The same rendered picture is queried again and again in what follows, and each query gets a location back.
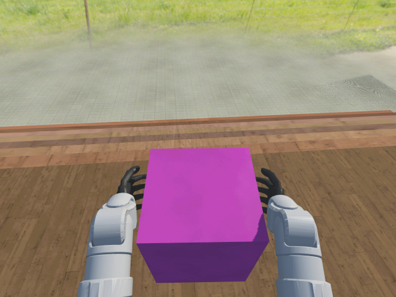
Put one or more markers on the left robot forearm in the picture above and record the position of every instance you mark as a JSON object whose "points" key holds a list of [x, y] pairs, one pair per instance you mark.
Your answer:
{"points": [[108, 264]]}

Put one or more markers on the carton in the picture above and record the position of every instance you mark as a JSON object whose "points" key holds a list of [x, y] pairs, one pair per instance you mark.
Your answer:
{"points": [[201, 218]]}

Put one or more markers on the right robot hand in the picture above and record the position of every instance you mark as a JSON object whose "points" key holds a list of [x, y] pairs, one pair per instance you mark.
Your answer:
{"points": [[273, 184]]}

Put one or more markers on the right robot forearm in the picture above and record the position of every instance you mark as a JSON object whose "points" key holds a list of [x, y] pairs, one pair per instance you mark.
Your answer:
{"points": [[298, 251]]}

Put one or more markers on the left robot hand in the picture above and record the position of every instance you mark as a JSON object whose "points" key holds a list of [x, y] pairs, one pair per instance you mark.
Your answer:
{"points": [[127, 184]]}

